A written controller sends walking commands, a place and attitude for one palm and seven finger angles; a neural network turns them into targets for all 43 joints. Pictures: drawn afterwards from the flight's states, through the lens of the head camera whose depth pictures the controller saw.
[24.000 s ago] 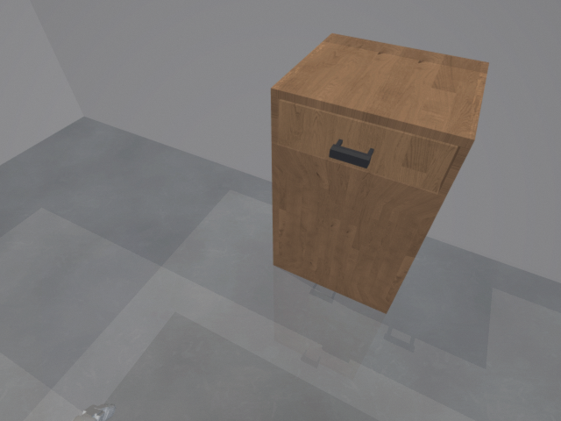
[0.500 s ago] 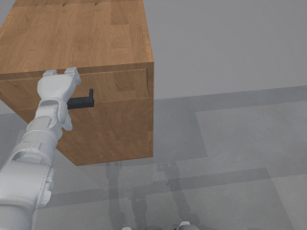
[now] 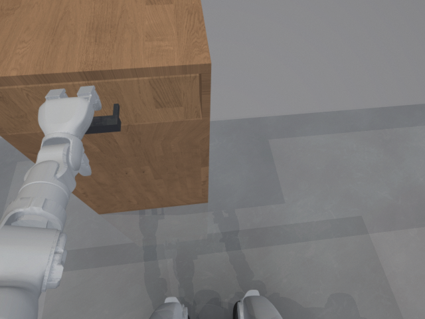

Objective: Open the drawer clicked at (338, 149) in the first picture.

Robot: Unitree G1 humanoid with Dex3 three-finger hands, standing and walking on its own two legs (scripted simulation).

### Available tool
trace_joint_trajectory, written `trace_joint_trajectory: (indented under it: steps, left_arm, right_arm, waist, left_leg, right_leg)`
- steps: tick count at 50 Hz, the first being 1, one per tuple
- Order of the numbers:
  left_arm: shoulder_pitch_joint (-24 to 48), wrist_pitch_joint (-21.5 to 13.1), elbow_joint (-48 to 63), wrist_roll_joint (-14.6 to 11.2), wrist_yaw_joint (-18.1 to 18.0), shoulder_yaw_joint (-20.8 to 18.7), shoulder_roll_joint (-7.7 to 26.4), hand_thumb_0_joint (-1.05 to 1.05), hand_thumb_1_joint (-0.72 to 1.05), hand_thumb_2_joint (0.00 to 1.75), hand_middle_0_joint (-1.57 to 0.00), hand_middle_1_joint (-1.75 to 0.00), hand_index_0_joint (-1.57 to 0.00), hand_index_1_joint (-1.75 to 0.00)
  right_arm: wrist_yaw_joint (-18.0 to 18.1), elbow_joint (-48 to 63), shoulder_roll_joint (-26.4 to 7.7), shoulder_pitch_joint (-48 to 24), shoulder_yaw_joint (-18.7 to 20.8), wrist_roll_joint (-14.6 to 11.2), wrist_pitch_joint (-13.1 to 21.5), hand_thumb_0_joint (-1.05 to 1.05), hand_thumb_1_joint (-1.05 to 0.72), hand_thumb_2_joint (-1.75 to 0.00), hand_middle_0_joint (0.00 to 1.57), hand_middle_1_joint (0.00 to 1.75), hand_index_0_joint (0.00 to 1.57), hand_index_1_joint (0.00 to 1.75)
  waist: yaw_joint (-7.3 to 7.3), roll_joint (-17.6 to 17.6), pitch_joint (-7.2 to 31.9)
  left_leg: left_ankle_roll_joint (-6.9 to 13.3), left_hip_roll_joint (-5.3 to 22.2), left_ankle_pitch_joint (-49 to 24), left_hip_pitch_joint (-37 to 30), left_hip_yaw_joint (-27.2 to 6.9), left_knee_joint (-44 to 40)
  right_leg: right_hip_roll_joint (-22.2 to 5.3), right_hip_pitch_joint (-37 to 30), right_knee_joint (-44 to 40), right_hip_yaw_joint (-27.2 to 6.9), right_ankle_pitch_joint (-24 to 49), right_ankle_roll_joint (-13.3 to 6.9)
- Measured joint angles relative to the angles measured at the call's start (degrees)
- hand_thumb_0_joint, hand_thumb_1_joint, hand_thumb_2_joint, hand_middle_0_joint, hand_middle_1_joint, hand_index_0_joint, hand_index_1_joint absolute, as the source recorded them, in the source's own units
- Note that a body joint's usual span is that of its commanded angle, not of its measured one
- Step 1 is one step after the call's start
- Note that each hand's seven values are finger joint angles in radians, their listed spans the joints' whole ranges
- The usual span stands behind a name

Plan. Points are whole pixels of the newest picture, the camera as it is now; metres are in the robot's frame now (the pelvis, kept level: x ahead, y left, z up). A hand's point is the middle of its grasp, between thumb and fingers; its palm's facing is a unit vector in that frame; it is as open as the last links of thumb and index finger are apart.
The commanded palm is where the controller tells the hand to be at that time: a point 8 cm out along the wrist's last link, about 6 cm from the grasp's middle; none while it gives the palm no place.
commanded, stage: lower the fingers behind the handle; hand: left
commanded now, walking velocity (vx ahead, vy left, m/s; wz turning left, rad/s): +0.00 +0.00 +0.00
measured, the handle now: (95, 117) +0.52 +0.24 +0.00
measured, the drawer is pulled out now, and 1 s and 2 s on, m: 0.00 0.00 0.00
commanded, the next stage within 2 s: lift the fingers back up to retry in 0.78 s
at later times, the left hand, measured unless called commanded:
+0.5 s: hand (80, 134) +0.47 +0.26 +0.01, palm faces -0.04 +0.04 -1.00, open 13.8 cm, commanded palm +0.46 +0.25 +0.03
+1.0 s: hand (79, 138) +0.47 +0.26 +0.00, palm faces -0.11 +0.02 -0.99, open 13.8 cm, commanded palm +0.46 +0.25 +0.05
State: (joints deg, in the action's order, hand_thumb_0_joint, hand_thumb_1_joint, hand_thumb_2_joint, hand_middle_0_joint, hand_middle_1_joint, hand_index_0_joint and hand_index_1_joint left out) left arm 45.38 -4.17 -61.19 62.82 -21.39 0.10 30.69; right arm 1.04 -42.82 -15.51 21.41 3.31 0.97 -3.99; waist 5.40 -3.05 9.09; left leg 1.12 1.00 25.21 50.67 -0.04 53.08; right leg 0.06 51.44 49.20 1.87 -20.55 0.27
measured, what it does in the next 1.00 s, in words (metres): stands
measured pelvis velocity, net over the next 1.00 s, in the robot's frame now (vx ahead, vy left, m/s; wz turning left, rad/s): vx -0.03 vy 0.00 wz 0.00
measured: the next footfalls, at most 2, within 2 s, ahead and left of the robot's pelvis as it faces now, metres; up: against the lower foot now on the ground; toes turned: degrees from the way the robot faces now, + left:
none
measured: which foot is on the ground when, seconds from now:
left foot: down 0.00-1.00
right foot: down 0.00-1.00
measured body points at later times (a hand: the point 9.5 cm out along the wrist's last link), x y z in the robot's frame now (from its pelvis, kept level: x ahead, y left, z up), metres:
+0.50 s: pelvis -0.01 +0.00 -0.02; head +0.11 -0.01 +0.42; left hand +0.47 +0.25 +0.06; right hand +0.03 -0.28 -0.15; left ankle -0.01 +0.10 -0.68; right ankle +0.02 -0.13 -0.68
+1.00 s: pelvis -0.03 +0.00 -0.02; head +0.11 +0.00 +0.41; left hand +0.47 +0.26 +0.06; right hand -0.02 -0.28 -0.15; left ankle -0.01 +0.11 -0.68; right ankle +0.02 -0.13 -0.68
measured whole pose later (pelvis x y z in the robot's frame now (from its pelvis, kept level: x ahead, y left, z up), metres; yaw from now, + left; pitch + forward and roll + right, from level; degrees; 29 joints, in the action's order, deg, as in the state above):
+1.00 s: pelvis -0.03 +0.00 -0.02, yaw +0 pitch +24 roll -2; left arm 50.1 -4.2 -62.8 61.7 -15.0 0.7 35.1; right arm 2.4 -39.9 -15.6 21.2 1.1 -0.2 -2.7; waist 7.0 -3.3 8.4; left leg 1.3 1.0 25.7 58.4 0.1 59.6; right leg 0.0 59.2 55.7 1.6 -20.9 0.4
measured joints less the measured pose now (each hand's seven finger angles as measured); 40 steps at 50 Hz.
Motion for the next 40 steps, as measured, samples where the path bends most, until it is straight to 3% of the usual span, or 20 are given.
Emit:
trace_joint_trajectory:
  steps: [7,14,24,32,40]
  left_arm:
    - [0.42,1.97,-1.9,-0.48,1.36,1.09,-0.99,0.0,-0.49,0.3,-0.32,-1.23,-0.29,-1.24]
    - [0.78,0.31,-1.21,0.13,2.69,1.61,0.41,0.0,-0.49,0.3,-0.31,-1.26,-0.29,-1.22]
    - [2.22,-0.11,0.25,0.1,1.48,1.78,0.92,0.0,-0.49,0.3,-0.29,-1.34,-0.31,-1.23]
    - [4.25,2.1,-1.27,-0.54,2.49,2.42,1.41,0.0,-0.49,0.3,-0.28,-1.32,-0.31,-1.24]
    - [5.63,1.18,-2.11,-0.67,4.72,2.25,3.27,0.0,-0.49,0.3,-0.27,-1.3,-0.3,-1.23]
  right_arm:
    - [-0.12,0.64,0.86,-1.1,-1.13,-0.41,-0.41,0.0,-0.9,-0.9,0.2,0.3,0.2,0.3]
    - [0.2,2.24,0.83,-2.03,-1.32,-0.49,-0.09,0.0,-0.9,-0.9,0.2,0.3,0.2,0.3]
    - [0.23,2.86,0.08,-2.49,-1.03,-0.63,0.22,0.0,-0.91,-0.9,0.2,0.3,0.2,0.3]
    - [0.54,3.1,0.12,-2.33,-1.84,-1.13,0.21,0.0,-0.91,-0.9,0.2,0.3,0.2,0.3]
    - [1.14,3.36,-0.02,-1.14,-2.49,-1.36,0.71,0.0,-0.9,-0.9,0.2,0.3,0.2,0.3]
  waist:
    - [-0.18,-0.11,0.37]
    - [-0.36,0.05,0.7]
    - [-0.92,0.19,1.04]
    - [0.03,0.11,0.44]
    - [1.11,0.13,-0.08]
  left_leg:
    - [-0.06,-0.02,-0.23,-1.57,0.05,-1.21]
    - [-0.17,-0.03,0.43,0.27,-0.01,0.67]
    - [-0.19,-0.18,1.61,4.84,-0.26,4.94]
    - [-0.17,-0.23,1.04,5.76,-0.31,5.4]
    - [-0.14,-0.16,0.56,6.76,-0.29,6.03]
  right_leg:
    - [0.01,-1.41,-0.87,-0.06,0.06,-0.08]
    - [-0.03,0.56,1.25,-0.02,-0.72,-0.19]
    - [-0.23,5.11,5.62,0.17,-2.02,-0.26]
    - [-0.28,5.97,5.99,0.2,-1.43,-0.24]
    - [-0.21,6.88,6.38,0.17,-0.78,-0.23]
